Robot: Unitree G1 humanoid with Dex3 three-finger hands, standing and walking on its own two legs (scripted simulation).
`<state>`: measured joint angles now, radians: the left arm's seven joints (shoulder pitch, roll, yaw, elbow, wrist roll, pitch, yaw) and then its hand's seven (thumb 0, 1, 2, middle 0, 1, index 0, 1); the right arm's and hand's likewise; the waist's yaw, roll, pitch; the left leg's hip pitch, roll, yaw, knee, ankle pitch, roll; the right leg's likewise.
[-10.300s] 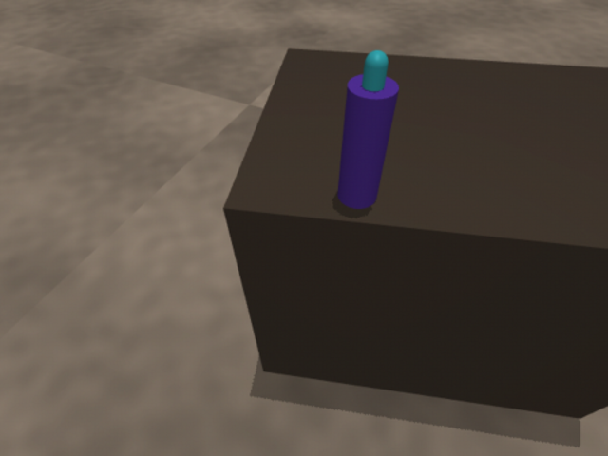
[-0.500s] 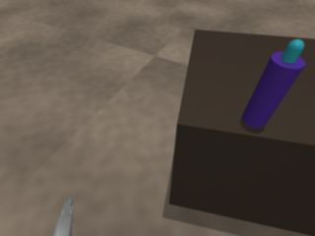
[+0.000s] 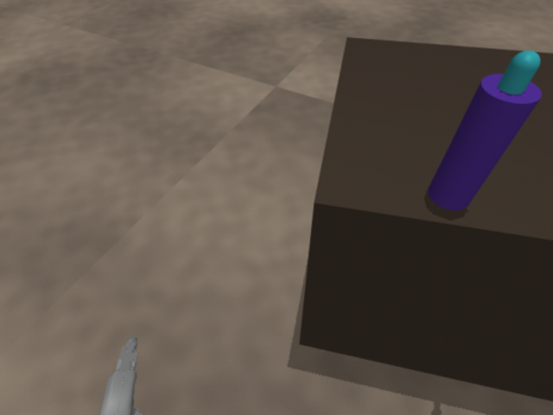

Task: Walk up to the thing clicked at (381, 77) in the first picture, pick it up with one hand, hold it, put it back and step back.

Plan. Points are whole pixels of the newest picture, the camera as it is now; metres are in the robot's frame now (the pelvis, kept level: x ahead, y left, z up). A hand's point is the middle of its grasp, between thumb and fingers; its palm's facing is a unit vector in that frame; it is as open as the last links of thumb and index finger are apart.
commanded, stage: go down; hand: right
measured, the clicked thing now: (481, 137) +0.47 -0.27 +0.16
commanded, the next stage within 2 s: approach in 0.38 s
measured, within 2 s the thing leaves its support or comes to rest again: neither
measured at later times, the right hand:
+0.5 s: hand out of the picture +0.31 -0.45 +0.23, palm faces +0.37 +0.93 +0.00, open 17.4 cm
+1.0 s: hand (552, 208) +0.38 -0.36 +0.10, palm faces +0.26 +0.96 +0.05, open 17.3 cm
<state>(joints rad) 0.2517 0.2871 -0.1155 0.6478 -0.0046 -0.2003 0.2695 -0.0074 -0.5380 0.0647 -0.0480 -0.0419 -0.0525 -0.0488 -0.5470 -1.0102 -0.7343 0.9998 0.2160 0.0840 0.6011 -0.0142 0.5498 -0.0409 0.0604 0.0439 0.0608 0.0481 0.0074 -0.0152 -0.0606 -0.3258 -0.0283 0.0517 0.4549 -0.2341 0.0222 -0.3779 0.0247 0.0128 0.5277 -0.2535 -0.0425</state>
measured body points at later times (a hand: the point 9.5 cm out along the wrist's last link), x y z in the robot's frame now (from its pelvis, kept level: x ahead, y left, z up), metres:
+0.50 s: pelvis +0.02 +0.00 +0.00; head +0.03 +0.00 +0.45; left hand +0.17 +0.25 -0.07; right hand +0.29 -0.49 +0.23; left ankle -0.01 +0.11 -0.74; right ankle +0.01 -0.09 -0.74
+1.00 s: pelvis +0.00 +0.00 -0.01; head +0.05 -0.02 +0.44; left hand +0.13 +0.26 -0.08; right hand +0.36 -0.41 +0.10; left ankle -0.01 +0.11 -0.74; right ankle +0.01 -0.09 -0.74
